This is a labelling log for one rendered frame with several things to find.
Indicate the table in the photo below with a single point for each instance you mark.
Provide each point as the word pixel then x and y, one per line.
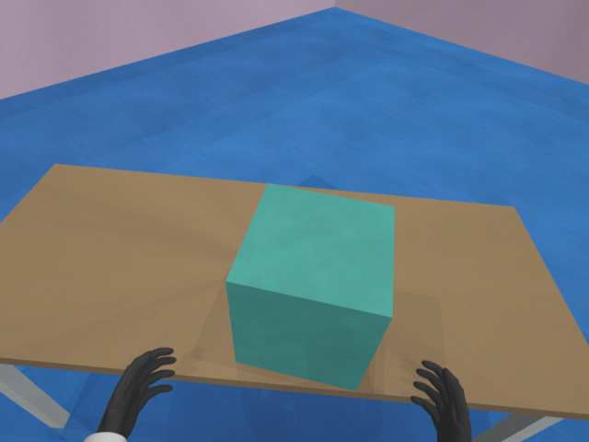
pixel 99 266

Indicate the carton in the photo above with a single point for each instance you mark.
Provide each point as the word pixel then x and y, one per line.
pixel 310 292

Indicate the robot right hand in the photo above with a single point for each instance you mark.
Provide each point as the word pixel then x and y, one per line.
pixel 451 415

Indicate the robot left hand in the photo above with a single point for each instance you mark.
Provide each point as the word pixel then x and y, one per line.
pixel 132 392

